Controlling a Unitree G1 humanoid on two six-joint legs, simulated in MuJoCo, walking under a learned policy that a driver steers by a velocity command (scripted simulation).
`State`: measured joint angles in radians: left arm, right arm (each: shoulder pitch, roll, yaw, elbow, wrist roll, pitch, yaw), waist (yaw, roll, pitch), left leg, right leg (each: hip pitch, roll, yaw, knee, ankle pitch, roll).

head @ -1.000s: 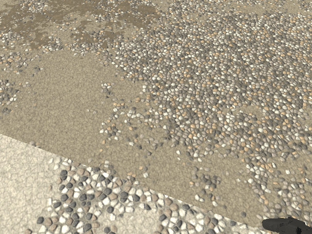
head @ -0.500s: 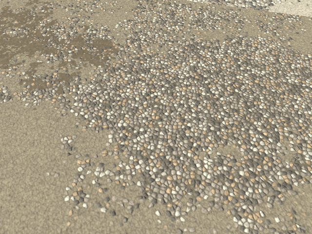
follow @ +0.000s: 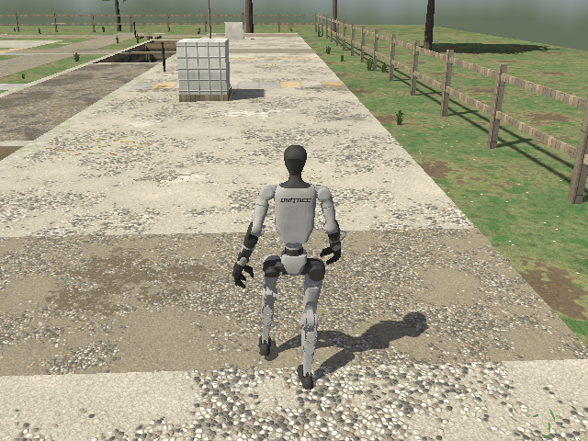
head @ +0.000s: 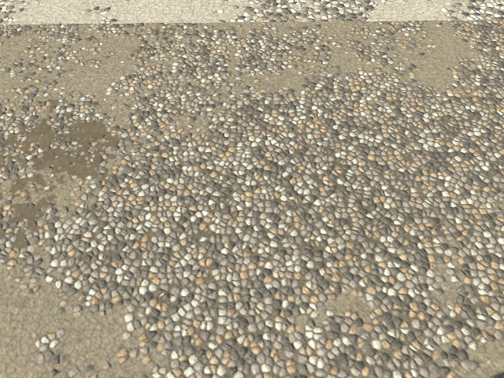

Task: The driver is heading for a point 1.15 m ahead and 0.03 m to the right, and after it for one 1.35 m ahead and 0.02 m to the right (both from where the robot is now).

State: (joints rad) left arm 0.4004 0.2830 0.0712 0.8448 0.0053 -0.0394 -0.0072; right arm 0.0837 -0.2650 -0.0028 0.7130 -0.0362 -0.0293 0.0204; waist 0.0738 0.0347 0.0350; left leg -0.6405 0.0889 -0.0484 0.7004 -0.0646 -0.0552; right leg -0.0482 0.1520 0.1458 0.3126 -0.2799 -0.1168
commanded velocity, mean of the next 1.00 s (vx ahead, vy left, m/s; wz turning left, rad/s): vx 0.50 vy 0.00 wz -0.23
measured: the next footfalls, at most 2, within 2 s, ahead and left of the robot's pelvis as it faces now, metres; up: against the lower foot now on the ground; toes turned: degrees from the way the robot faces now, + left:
left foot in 0.10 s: +0.24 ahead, +0.13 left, +0.00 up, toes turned -6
right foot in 0.62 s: +0.44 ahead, -0.15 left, +0.00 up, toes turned -21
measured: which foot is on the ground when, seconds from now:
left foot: up 0.00-0.08, down 0.10-0.64, up 0.66-1.00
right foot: down 0.00-0.10, up 0.12-0.60, down 0.62-1.00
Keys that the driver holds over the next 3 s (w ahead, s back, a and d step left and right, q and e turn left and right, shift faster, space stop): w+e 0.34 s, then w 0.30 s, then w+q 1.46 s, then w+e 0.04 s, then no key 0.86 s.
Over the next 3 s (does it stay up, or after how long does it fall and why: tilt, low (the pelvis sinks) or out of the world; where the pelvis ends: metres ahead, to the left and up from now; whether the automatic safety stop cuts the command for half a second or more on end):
stays up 1.27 0.05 0.00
